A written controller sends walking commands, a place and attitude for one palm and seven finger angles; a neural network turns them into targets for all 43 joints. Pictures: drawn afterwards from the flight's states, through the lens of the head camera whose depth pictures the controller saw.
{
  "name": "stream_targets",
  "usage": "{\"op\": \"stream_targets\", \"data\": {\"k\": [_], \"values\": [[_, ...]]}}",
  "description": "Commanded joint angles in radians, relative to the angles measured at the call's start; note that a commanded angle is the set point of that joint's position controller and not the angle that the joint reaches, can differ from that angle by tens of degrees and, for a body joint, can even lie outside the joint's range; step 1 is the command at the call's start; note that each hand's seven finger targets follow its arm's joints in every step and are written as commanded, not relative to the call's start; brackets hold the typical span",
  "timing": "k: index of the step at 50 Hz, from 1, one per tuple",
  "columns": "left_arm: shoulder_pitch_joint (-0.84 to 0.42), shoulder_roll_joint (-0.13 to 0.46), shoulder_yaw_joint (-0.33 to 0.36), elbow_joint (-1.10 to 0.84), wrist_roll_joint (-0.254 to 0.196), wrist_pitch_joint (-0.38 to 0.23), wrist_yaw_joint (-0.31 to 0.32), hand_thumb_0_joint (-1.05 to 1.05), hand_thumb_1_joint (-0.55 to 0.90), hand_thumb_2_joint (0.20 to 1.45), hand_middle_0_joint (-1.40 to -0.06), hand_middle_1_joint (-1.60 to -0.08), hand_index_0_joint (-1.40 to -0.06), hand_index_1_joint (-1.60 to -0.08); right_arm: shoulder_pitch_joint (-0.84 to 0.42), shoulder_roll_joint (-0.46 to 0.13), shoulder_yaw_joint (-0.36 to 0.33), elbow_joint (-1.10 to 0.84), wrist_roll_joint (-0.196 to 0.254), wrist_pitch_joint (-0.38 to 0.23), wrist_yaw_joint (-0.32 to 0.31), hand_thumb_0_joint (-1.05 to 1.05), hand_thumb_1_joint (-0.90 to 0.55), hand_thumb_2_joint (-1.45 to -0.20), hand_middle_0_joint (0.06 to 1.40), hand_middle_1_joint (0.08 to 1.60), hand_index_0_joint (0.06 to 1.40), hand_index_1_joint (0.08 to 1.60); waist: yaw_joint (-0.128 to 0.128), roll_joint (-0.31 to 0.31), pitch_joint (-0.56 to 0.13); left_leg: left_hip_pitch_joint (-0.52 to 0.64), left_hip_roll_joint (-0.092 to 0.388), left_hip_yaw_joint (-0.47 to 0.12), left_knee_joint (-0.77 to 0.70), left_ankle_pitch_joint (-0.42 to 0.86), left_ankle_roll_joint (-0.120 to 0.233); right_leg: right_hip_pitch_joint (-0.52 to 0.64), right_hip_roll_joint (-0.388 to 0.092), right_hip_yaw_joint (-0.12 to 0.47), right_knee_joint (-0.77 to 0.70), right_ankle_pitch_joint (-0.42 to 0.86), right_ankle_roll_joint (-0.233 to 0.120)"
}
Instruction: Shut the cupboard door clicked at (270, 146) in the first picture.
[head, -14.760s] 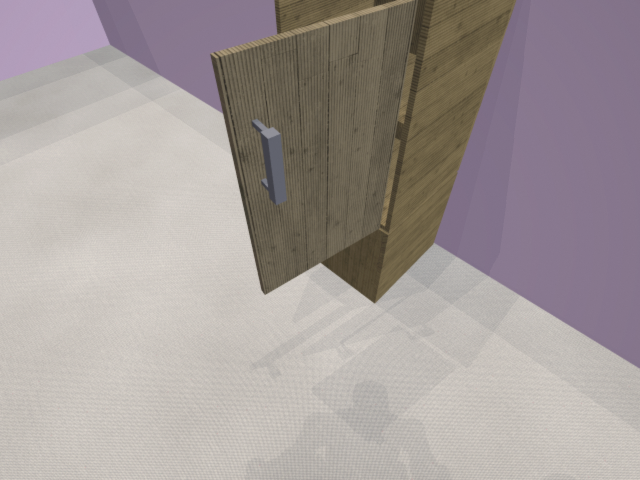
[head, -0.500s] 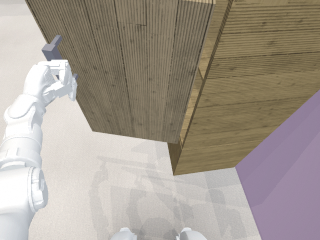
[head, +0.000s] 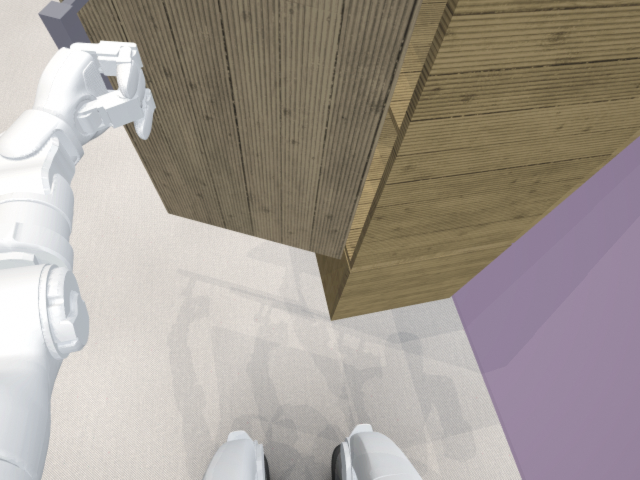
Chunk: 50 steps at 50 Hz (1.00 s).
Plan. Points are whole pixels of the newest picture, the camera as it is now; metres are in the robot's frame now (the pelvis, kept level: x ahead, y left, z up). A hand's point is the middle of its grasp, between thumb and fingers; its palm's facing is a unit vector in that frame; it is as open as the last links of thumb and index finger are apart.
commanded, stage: push the door shut along its arc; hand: left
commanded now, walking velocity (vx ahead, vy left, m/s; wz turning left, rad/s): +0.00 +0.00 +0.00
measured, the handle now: (97, 58) +0.60 +0.22 +0.12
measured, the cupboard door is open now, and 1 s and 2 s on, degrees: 63 52 47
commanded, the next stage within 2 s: pull the fist back off the door in 0.84 s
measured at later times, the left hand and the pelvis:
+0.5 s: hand (182, 71) +0.57 +0.12 +0.13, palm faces -0.38 -0.92 -0.01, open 2.9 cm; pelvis +0.01 +0.00 -0.01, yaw -2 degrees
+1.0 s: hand (207, 61) +0.58 +0.09 +0.13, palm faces -0.34 -0.94 +0.06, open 3.4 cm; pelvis +0.00 -0.01 -0.02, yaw -1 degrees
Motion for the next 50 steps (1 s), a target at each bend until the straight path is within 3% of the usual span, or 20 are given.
{"op": "stream_targets", "data": {"k": [1,2,5,7,8,10,11,14,16,21,23,28,36,38,44,45,47,48,49,50], "values": [[-0.598,0.172,0.040,-0.180,-0.017,-0.031,-0.008,0.000,0.900,0.900,-1.300,-1.500,-1.300,-1.500,0.169,-0.197,-0.067,-0.042,-0.001,-0.018,-0.021,0.000,-0.900,-0.900,0.200,0.300,0.200,0.300,-0.082,0.109,-0.449,0.470,-0.010,-0.085,-0.076,0.294,0.012,-0.022,0.049,0.020,-0.106,0.193,-0.029],[-0.604,0.210,0.063,-0.173,-0.015,-0.034,-0.003,0.000,0.900,0.900,-1.300,-1.500,-1.300,-1.500,0.175,-0.201,-0.061,-0.044,0.001,-0.015,-0.025,0.000,-0.900,-0.900,0.200,0.300,0.200,0.300,-0.076,0.112,-0.466,0.457,-0.013,-0.081,-0.065,0.320,0.014,-0.008,0.052,0.016,-0.090,0.213,-0.034],[-0.613,0.237,0.070,-0.183,0.020,-0.038,0.011,0.000,0.900,0.900,-1.300,-1.500,-1.300,-1.500,0.185,-0.192,-0.065,-0.051,-0.007,-0.010,-0.018,0.000,-0.900,-0.900,0.200,0.300,0.200,0.300,-0.068,0.155,-0.511,0.469,-0.011,-0.082,-0.047,0.371,0.010,0.003,0.053,0.022,-0.076,0.253,-0.033],[-0.628,0.213,0.062,-0.192,0.012,-0.043,0.007,0.000,0.900,0.900,-1.300,-1.500,-1.300,-1.500,0.192,-0.188,-0.064,-0.058,-0.008,-0.007,-0.017,0.000,-0.900,-0.900,0.200,0.300,0.200,0.300,-0.072,0.179,-0.548,0.509,-0.012,-0.084,-0.037,0.438,0.008,-0.005,0.057,0.015,-0.059,0.289,-0.035],[-0.602,0.234,0.078,-0.169,0.024,-0.036,0.007,0.000,0.900,0.900,-1.300,-1.500,-1.300,-1.500,0.195,-0.190,-0.066,-0.057,-0.012,-0.001,-0.014,0.000,-0.900,-0.900,0.200,0.300,0.200,0.300,-0.064,0.171,-0.548,0.506,-0.008,-0.089,-0.033,0.440,0.004,-0.007,0.059,0.016,-0.059,0.286,-0.033],[-0.609,0.227,0.065,-0.128,0.035,-0.022,0.007,0.000,0.900,0.900,-1.300,-1.500,-1.300,-1.500,0.198,-0.190,-0.064,-0.061,-0.012,0.006,-0.014,0.000,-0.900,-0.900,0.200,0.300,0.200,0.300,-0.079,0.140,-0.507,0.452,-0.010,-0.080,-0.033,0.392,0.009,-0.011,0.059,0.019,-0.065,0.274,-0.027],[-0.618,0.268,0.098,-0.128,0.039,-0.017,0.011,0.000,0.900,0.900,-1.300,-1.500,-1.300,-1.500,0.209,-0.194,-0.064,-0.067,-0.012,0.008,-0.015,0.000,-0.900,-0.900,0.200,0.300,0.200,0.300,-0.079,0.122,-0.508,0.426,-0.011,-0.071,-0.030,0.384,0.013,0.014,0.060,0.023,-0.065,0.289,-0.025],[-0.654,0.286,0.094,-0.136,0.046,-0.019,0.005,0.000,0.900,0.900,-1.300,-1.500,-1.300,-1.500,0.216,-0.193,-0.065,-0.068,-0.011,0.015,-0.018,0.000,-0.900,-0.900,0.200,0.300,0.200,0.300,-0.089,0.123,-0.541,0.407,-0.014,-0.062,-0.015,0.389,0.018,0.036,0.062,0.030,-0.059,0.319,-0.022],[-0.647,0.278,0.085,-0.143,0.045,-0.015,-0.005,0.000,0.900,0.900,-1.300,-1.500,-1.300,-1.500,0.217,-0.193,-0.067,-0.070,-0.012,0.017,-0.017,0.000,-0.900,-0.900,0.200,0.300,0.200,0.300,-0.090,0.113,-0.550,0.398,-0.015,-0.057,-0.012,0.389,0.018,0.054,0.066,0.030,-0.059,0.333,-0.022],[-0.715,0.221,0.028,-0.119,0.036,0.002,-0.018,0.000,0.900,0.900,-1.300,-1.500,-1.300,-1.500,0.222,-0.194,-0.066,-0.039,-0.014,0.020,-0.022,0.000,-0.900,-0.900,0.200,0.300,0.200,0.300,-0.121,0.124,-0.508,0.403,-0.012,-0.059,0.002,0.379,0.020,-0.007,0.071,0.020,-0.060,0.311,-0.023],[-0.752,0.215,0.017,-0.140,0.034,0.001,-0.015,0.000,0.900,0.900,-1.300,-1.500,-1.300,-1.500,0.225,-0.194,-0.066,-0.024,-0.017,0.018,-0.021,0.000,-0.900,-0.900,0.200,0.300,0.200,0.300,-0.119,0.174,-0.534,0.445,-0.010,-0.064,0.012,0.422,0.017,-0.030,0.073,0.015,-0.050,0.321,-0.027],[-0.807,0.136,-0.040,-0.153,0.022,0.012,-0.018,0.000,0.900,0.900,-1.300,-1.500,-1.300,-1.500,0.213,-0.193,-0.068,0.007,-0.023,0.003,-0.022,0.000,-0.900,-0.900,0.200,0.300,0.200,0.300,-0.138,0.210,-0.547,0.491,-0.008,-0.070,0.028,0.435,0.018,-0.087,0.076,0.002,-0.045,0.302,-0.030],[-0.866,0.091,-0.080,-0.118,0.023,0.028,-0.009,0.000,0.900,0.900,-1.300,-1.500,-1.300,-1.500,0.198,-0.197,-0.060,0.030,-0.018,-0.019,-0.032,0.000,-0.900,-0.900,0.200,0.300,0.200,0.300,-0.166,0.199,-0.529,0.453,-0.007,-0.065,0.051,0.371,0.025,-0.133,0.075,-0.007,-0.030,0.255,-0.029],[-0.872,0.051,-0.103,-0.105,0.020,0.031,-0.006,0.000,0.900,0.900,-1.300,-1.500,-1.300,-1.500,0.182,-0.196,-0.057,0.041,-0.020,-0.024,-0.032,0.000,-0.900,-0.900,0.200,0.300,0.200,0.300,-0.170,0.214,-0.521,0.463,-0.009,-0.068,0.057,0.374,0.024,-0.163,0.077,-0.013,-0.024,0.243,-0.031],[-0.914,0.016,-0.125,-0.109,0.017,0.034,-0.005,0.000,0.900,0.900,-1.300,-1.500,-1.300,-1.500,0.182,-0.197,-0.057,0.052,-0.015,-0.042,-0.039,0.000,-0.900,-0.900,0.200,0.300,0.200,0.300,-0.190,0.213,-0.547,0.466,-0.009,-0.063,0.073,0.365,0.030,-0.190,0.077,-0.018,-0.007,0.240,-0.030],[-0.897,0.024,-0.123,-0.083,0.024,0.040,0.000,0.000,0.900,0.900,-1.300,-1.500,-1.300,-1.500,0.179,-0.197,-0.053,0.055,-0.017,-0.040,-0.037,0.000,-0.900,-0.900,0.200,0.300,0.200,0.300,-0.185,0.199,-0.527,0.445,-0.007,-0.071,0.069,0.345,0.027,-0.193,0.076,-0.023,-0.008,0.219,-0.031],[-0.920,0.075,-0.094,-0.108,0.021,0.031,-0.001,0.000,0.900,0.900,-1.300,-1.500,-1.300,-1.500,0.194,-0.198,-0.049,0.051,-0.014,-0.046,-0.041,0.000,-0.900,-0.900,0.200,0.300,0.200,0.300,-0.185,0.199,-0.563,0.440,-0.013,-0.055,0.079,0.360,0.035,-0.159,0.080,-0.022,0.003,0.247,-0.032],[-0.962,0.153,0.144,-0.100,-0.032,0.057,0.211,0.000,0.900,0.900,-1.300,-1.500,-1.300,-1.500,0.262,-0.152,-0.033,0.002,-0.025,-0.057,-0.025,0.000,-0.900,-0.900,0.200,0.300,0.200,0.300,-0.151,0.237,-0.567,0.312,0.013,-0.089,0.062,0.326,0.017,-0.109,0.055,0.023,-0.030,0.234,-0.023],[-0.920,0.082,0.097,-0.053,0.001,0.077,0.319,0.000,0.900,0.900,-1.300,-1.500,-1.300,-1.500,0.271,-0.147,-0.029,0.000,-0.029,-0.060,-0.003,0.000,-0.900,-0.900,0.200,0.300,0.200,0.300,-0.160,0.223,-0.552,0.285,0.012,-0.090,0.051,0.302,0.010,-0.107,0.057,0.021,-0.023,0.214,-0.016],[-0.945,0.054,0.108,-0.078,0.025,0.071,0.414,0.000,0.900,0.900,-1.300,-1.500,-1.300,-1.500,0.300,-0.147,-0.040,-0.001,-0.050,-0.055,0.015,0.000,-0.900,-0.900,0.200,0.300,0.200,0.300,-0.178,0.172,-0.553,0.281,0.016,-0.102,0.050,0.310,0.011,-0.100,0.053,0.014,-0.019,0.223,-0.006]]}}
